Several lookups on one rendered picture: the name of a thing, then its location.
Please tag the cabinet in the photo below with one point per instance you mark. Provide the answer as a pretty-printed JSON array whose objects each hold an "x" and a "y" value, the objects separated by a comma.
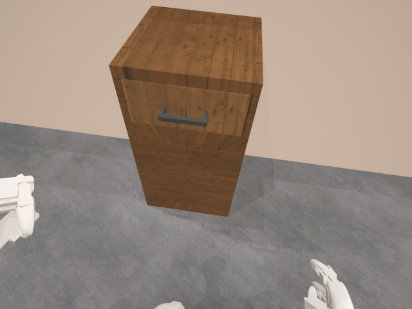
[{"x": 179, "y": 168}]

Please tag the drawer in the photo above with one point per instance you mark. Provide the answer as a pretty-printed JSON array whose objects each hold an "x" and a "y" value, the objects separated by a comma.
[{"x": 227, "y": 111}]

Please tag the handle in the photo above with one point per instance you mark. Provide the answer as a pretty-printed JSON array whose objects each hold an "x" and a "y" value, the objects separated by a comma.
[{"x": 182, "y": 120}]

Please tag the robot left hand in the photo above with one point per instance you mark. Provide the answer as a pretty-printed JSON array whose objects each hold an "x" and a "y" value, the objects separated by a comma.
[{"x": 16, "y": 198}]

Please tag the robot right hand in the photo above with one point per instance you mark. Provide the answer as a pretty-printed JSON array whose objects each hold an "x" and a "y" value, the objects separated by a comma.
[{"x": 334, "y": 296}]

